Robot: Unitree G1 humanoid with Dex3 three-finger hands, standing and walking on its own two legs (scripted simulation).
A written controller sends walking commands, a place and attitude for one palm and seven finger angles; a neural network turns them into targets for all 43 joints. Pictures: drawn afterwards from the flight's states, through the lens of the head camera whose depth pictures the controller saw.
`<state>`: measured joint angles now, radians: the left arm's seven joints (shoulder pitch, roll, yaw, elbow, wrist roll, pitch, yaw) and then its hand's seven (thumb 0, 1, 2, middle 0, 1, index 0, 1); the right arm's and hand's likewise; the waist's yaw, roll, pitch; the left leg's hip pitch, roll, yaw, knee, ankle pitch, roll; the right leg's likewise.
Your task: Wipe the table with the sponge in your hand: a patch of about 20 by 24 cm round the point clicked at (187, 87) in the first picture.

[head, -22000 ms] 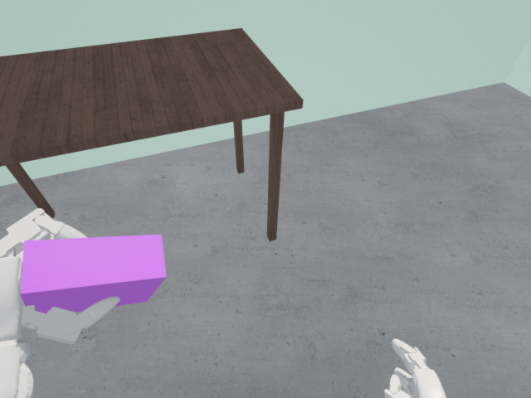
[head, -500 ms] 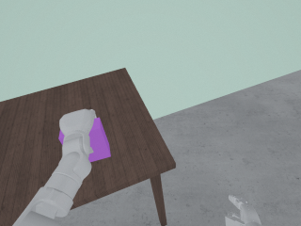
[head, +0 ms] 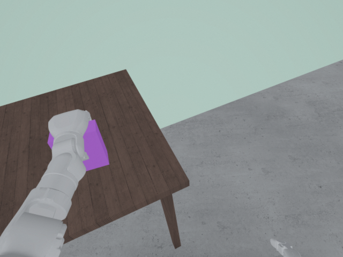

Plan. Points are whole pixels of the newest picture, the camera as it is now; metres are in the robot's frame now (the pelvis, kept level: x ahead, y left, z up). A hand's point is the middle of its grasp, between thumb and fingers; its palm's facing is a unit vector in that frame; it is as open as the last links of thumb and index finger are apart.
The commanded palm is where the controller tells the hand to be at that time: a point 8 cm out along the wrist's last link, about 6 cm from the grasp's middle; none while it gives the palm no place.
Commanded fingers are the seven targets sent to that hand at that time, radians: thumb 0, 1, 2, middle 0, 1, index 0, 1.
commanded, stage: wipe forward along the third lane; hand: left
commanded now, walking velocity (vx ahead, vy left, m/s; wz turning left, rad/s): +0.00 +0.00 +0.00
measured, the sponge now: (84, 153) +0.37 +0.27 +0.03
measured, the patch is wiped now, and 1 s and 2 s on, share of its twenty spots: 0.95 1.00 1.00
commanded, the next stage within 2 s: wipe back along the third lane in 0.58 s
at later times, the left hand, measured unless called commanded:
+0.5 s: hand (77, 124) +0.44 +0.29 +0.08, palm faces -0.10 -0.01 -0.99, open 9.6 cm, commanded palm +0.43 +0.30 +0.11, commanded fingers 0.00 0.10 1.30 -1.20 -1.60 -1.20 -1.60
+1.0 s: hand (73, 121) +0.45 +0.31 +0.08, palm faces -0.02 -0.04 -1.00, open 9.6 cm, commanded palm +0.40 +0.30 +0.11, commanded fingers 0.00 0.10 1.30 -1.20 -1.60 -1.20 -1.60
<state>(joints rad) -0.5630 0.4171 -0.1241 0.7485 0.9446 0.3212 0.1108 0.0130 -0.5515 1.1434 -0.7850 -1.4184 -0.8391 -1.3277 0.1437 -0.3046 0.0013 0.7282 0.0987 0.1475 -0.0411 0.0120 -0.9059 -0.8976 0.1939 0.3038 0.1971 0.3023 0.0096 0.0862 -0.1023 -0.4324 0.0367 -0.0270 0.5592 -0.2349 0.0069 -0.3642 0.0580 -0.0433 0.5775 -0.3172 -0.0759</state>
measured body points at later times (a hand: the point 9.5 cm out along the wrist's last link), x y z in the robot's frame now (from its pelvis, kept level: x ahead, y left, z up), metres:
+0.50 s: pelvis +0.01 +0.02 +0.00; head +0.05 -0.01 +0.45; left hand +0.44 +0.29 +0.13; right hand +0.11 -0.25 -0.14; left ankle +0.03 +0.15 -0.73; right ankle -0.02 -0.07 -0.73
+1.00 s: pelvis +0.02 +0.06 +0.00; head +0.05 +0.04 +0.45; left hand +0.45 +0.31 +0.13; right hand +0.12 -0.20 -0.13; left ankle +0.03 +0.16 -0.73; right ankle -0.02 -0.07 -0.73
